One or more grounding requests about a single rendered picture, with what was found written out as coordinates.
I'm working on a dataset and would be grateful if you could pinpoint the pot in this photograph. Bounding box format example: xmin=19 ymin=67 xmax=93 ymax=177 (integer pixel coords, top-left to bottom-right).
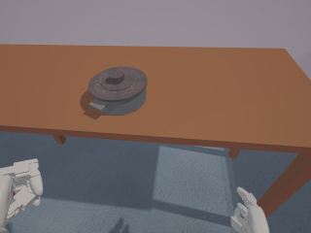
xmin=89 ymin=88 xmax=147 ymax=116

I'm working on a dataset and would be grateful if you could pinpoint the robot left hand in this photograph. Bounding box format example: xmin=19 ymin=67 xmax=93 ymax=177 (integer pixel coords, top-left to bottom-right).
xmin=0 ymin=158 xmax=43 ymax=228

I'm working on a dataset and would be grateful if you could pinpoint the knob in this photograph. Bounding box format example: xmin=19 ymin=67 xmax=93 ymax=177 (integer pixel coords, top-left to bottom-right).
xmin=109 ymin=70 xmax=124 ymax=83

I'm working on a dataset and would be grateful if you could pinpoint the robot right hand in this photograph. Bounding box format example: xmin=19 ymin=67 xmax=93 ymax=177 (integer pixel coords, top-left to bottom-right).
xmin=230 ymin=186 xmax=269 ymax=233

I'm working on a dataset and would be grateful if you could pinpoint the table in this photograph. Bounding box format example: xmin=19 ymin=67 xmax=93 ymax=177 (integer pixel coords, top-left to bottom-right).
xmin=0 ymin=44 xmax=311 ymax=219

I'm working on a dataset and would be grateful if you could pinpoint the lid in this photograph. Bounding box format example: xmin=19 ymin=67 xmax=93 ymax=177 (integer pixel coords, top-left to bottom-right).
xmin=88 ymin=66 xmax=148 ymax=103

